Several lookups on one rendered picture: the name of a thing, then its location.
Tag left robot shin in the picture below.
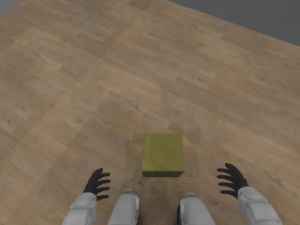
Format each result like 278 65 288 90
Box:
123 189 137 225

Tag carton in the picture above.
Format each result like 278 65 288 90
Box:
142 133 185 177

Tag robot left hand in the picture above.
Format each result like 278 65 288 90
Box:
83 168 111 201

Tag robot right forearm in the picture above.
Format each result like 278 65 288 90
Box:
237 187 283 225

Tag robot right hand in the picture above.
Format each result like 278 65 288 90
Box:
217 163 249 199

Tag robot left forearm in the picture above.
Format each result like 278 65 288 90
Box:
62 192 98 225

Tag robot left thigh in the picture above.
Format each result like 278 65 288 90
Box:
107 193 140 225

